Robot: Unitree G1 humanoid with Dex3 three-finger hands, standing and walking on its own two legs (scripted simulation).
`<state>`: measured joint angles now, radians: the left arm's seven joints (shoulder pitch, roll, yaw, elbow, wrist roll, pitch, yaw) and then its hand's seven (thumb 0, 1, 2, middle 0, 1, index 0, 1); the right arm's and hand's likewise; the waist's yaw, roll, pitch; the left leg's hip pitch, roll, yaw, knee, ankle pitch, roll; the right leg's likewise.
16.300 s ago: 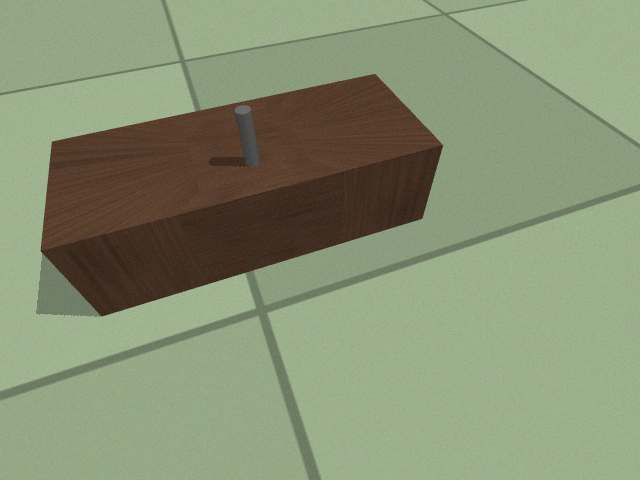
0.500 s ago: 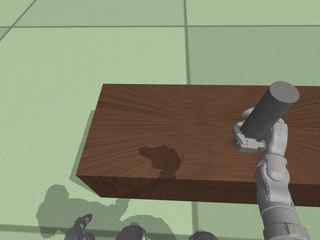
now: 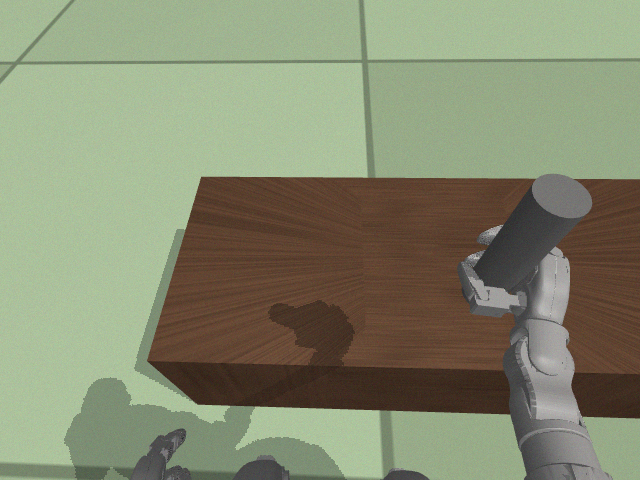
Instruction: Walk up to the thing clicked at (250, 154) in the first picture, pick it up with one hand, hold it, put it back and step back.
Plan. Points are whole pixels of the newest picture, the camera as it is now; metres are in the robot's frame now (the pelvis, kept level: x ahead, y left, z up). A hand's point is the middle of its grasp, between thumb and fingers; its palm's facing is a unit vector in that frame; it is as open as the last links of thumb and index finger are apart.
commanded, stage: hold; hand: right
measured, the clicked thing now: (513, 253) +0.34 -0.19 +0.11
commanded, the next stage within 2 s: none
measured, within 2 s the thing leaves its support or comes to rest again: neither
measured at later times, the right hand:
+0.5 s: hand (491, 274) +0.33 -0.18 +0.07, palm faces +0.28 +0.96 +0.02, open 7.3 cm
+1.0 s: hand (497, 276) +0.33 -0.19 +0.07, palm faces +0.28 +0.96 +0.02, open 7.3 cm
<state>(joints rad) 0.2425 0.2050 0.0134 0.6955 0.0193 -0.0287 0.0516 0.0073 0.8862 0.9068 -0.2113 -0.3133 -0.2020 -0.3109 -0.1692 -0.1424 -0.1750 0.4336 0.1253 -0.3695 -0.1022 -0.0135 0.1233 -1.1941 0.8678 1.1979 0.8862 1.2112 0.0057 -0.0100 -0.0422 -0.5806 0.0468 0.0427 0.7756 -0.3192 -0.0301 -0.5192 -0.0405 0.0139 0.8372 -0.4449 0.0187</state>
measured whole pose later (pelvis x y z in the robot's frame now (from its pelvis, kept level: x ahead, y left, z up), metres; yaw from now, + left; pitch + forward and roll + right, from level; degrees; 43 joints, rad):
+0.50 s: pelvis +0.00 +0.00 +0.00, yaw +0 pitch +6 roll +1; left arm 0.22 0.20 0.01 0.69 0.02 -0.03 0.06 0.01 0.90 0.90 -0.21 -0.31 -0.20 -0.31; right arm -0.13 -0.14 -0.17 0.38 0.14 -0.34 -0.10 -0.01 0.12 -1.20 0.86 1.20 0.88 1.22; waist 0.00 -0.01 -0.04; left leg -0.55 0.04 0.04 0.76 -0.31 -0.03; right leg -0.49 -0.04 0.01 0.81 -0.43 0.02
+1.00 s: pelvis -0.01 +0.00 +0.00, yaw +0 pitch +6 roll +1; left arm 0.23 0.19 0.00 0.69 0.02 -0.05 0.06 0.01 0.90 0.90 -0.21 -0.31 -0.21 -0.31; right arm -0.14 -0.14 -0.17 0.38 0.13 -0.33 -0.10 -0.01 0.12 -1.20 0.86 1.21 0.88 1.22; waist 0.00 -0.01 -0.03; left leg -0.55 0.05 0.04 0.75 -0.30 -0.03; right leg -0.49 -0.04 0.01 0.82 -0.43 0.01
